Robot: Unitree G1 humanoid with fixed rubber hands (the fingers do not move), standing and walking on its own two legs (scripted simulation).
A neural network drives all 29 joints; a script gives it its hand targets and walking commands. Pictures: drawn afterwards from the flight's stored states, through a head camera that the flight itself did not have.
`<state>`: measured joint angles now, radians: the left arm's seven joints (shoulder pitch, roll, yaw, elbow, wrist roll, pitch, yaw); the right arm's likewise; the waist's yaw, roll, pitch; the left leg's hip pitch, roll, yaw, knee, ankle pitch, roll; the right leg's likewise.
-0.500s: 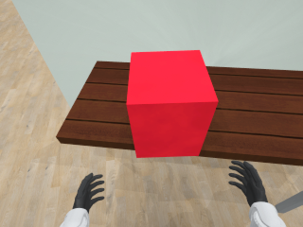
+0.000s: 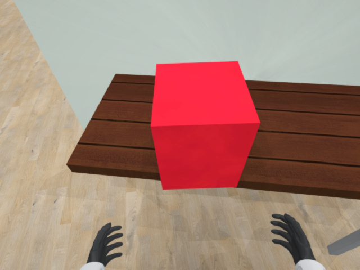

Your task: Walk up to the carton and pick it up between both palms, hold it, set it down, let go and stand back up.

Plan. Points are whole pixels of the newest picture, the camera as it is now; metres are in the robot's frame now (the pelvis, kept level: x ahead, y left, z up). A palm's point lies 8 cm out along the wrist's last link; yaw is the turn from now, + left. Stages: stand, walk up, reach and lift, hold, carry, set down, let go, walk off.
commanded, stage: set down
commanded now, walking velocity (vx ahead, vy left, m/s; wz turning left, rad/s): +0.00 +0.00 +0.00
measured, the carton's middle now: (198, 128) +0.45 -0.01 +0.06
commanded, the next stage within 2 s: let go in 0.82 s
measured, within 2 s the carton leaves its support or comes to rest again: neither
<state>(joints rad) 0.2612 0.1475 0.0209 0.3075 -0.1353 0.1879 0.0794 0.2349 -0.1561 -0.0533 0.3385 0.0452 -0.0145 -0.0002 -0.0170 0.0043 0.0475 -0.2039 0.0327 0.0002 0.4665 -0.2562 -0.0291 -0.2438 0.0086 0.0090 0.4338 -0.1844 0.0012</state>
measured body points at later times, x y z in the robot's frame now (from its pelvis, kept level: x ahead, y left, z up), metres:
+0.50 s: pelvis +0.01 +0.00 +0.00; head +0.03 +0.00 +0.45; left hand +0.17 +0.22 -0.09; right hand +0.17 -0.23 -0.08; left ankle +0.00 +0.13 -0.74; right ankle +0.03 -0.12 -0.74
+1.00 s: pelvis +0.01 +0.00 +0.00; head +0.02 +0.00 +0.45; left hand +0.17 +0.22 -0.10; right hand +0.17 -0.23 -0.08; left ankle +0.00 +0.13 -0.74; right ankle +0.03 -0.12 -0.74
